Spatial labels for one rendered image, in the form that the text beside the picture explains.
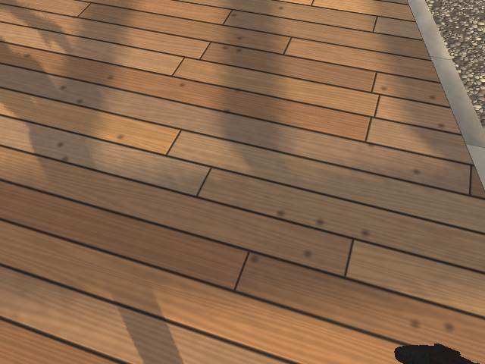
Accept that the right robot hand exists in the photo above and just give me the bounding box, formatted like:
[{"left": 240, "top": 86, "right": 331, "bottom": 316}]
[{"left": 394, "top": 344, "right": 480, "bottom": 364}]

